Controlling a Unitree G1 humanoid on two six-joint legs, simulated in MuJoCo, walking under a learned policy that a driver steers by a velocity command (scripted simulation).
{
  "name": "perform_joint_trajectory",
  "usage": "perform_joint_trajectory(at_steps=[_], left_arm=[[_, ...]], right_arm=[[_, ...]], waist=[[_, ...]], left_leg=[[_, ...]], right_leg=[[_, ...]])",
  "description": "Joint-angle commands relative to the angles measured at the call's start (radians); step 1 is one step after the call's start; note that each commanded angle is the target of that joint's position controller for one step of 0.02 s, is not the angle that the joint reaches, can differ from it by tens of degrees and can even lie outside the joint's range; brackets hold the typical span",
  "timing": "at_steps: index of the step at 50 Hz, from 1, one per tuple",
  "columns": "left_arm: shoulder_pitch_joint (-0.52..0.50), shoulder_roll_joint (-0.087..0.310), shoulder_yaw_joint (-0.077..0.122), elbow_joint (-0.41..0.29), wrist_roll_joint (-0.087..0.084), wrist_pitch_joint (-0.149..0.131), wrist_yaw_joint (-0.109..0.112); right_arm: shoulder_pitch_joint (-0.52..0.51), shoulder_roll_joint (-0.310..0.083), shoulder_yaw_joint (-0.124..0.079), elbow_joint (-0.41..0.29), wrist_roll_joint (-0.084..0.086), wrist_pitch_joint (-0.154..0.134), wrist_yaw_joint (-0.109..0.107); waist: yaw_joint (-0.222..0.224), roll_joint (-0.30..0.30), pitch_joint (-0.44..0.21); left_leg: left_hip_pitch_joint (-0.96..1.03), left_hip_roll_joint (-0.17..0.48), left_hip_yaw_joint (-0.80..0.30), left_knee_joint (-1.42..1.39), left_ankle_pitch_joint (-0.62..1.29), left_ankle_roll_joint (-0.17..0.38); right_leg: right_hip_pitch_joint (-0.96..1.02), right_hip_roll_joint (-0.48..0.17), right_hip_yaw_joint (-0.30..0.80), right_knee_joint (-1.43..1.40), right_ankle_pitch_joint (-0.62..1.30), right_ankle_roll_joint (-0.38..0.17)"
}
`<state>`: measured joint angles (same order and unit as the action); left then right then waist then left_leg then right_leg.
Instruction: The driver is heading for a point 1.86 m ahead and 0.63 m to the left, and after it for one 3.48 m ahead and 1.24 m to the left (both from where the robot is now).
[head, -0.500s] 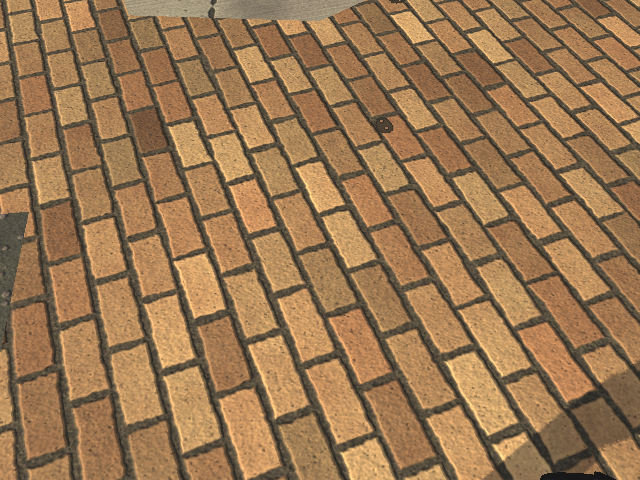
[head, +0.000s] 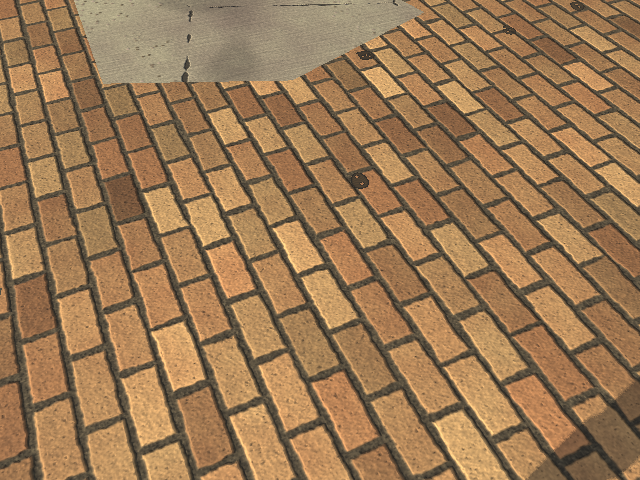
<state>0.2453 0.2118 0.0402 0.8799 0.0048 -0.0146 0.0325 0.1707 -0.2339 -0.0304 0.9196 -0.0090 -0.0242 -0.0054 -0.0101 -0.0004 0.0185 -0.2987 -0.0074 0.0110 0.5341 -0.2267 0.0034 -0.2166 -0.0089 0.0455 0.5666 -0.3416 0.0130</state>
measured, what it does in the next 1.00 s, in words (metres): stands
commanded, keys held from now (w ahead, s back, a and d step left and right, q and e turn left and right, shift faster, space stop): no key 1.00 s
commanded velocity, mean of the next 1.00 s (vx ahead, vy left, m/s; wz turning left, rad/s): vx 0.00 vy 0.00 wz -0.01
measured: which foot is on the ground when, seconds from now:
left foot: down 0.00-1.00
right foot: down 0.00-1.00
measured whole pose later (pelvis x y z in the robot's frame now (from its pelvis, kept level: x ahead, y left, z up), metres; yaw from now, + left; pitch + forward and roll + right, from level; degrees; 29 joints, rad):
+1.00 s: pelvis +0.00 +0.00 +0.00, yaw +1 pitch -1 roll +0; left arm 0.31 0.17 0.02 1.09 0.00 -0.02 0.04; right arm 0.20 -0.19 -0.03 1.10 0.00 0.01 -0.04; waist -0.01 0.01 0.04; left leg -0.27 0.00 -0.02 0.51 -0.22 -0.01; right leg -0.16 0.00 0.01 0.50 -0.32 0.01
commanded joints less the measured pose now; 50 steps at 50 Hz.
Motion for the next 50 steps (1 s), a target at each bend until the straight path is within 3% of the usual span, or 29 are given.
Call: perform_joint_trajectory(at_steps=[1, 19, 50], left_arm=[[0.031, 0.120, 0.028, -0.026, -0.002, -0.009, 0.003], [0.040, 0.094, 0.017, 0.093, -0.002, -0.004, 0.009], [0.129, 0.046, -0.010, 0.203, -0.003, -0.007, 0.013]], right_arm=[[-0.015, -0.094, -0.020, -0.031, 0.004, -0.005, -0.007], [-0.025, -0.092, -0.027, 0.073, 0.009, 0.025, -0.030], [0.052, -0.054, -0.014, 0.159, 0.011, 0.029, -0.039]], waist=[[0.006, -0.005, -0.048], [0.003, -0.005, -0.009], [0.005, 0.001, 0.038]], left_leg=[[0.093, 0.044, -0.043, -0.043, 0.212, 0.033], [0.123, 0.043, -0.043, -0.058, 0.189, 0.026], [0.101, 0.032, -0.045, -0.099, 0.087, 0.022]], right_leg=[[-0.035, -0.042, 0.039, -0.094, 0.251, -0.039], [-0.027, -0.019, 0.004, -0.134, 0.221, -0.029], [-0.060, -0.005, -0.021, -0.179, 0.107, -0.024]])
